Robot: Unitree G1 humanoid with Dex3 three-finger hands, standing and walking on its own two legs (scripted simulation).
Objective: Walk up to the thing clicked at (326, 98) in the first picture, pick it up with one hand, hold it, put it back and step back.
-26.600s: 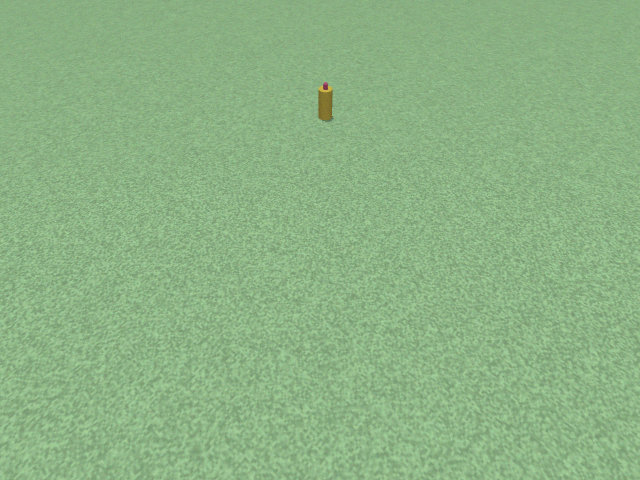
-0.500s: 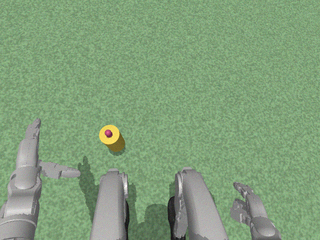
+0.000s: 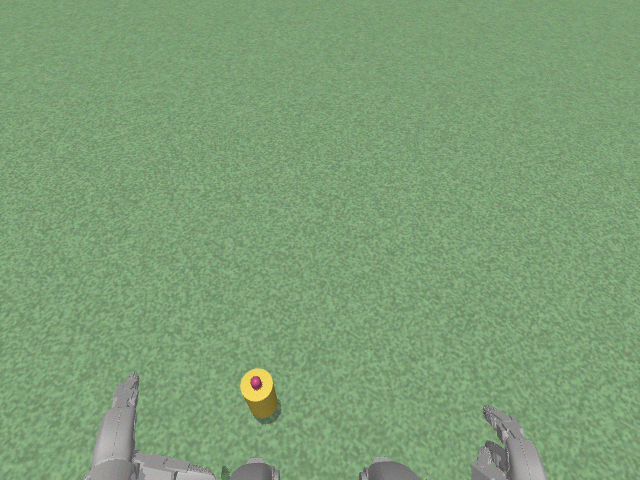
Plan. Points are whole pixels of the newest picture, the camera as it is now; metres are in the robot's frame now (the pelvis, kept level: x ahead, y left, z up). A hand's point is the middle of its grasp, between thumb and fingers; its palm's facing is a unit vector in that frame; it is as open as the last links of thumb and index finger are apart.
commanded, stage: home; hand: left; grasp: from the side
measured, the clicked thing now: (259, 392) +0.41 +0.14 -0.59
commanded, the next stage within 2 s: stand in 1.82 s
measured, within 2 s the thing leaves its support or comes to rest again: neither
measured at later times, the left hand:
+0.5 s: hand (166, 468) +0.17 +0.18 -0.03, palm faces +0.12 -0.95 -0.29, open 17.0 cm
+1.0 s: hand (174, 466) +0.17 +0.17 -0.03, palm faces +0.11 -0.95 -0.29, open 17.0 cm
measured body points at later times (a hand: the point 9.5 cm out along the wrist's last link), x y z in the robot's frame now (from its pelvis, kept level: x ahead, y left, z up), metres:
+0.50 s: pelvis +0.00 -0.01 +0.03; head +0.02 -0.01 +0.48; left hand +0.16 +0.23 -0.01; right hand +0.18 -0.25 -0.04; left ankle +0.01 +0.11 -0.66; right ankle +0.01 -0.13 -0.66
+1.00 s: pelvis +0.00 -0.02 +0.03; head +0.02 -0.02 +0.48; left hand +0.16 +0.22 -0.01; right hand +0.17 -0.26 -0.04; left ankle +0.01 +0.11 -0.66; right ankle +0.01 -0.13 -0.66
